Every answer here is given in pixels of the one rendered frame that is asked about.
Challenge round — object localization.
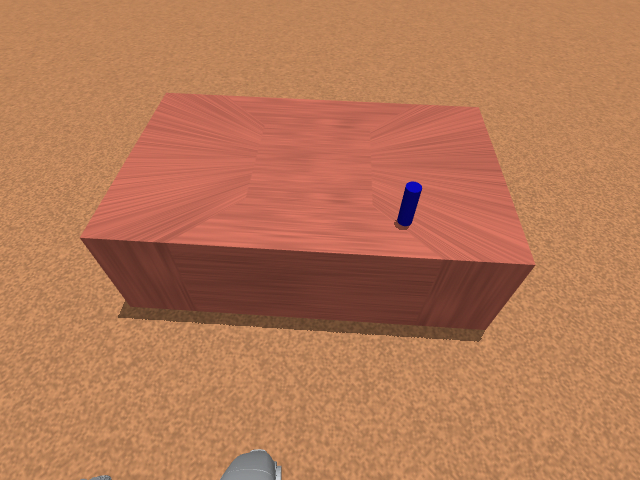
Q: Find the can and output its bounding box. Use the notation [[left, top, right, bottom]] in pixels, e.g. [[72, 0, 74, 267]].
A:
[[397, 182, 422, 226]]

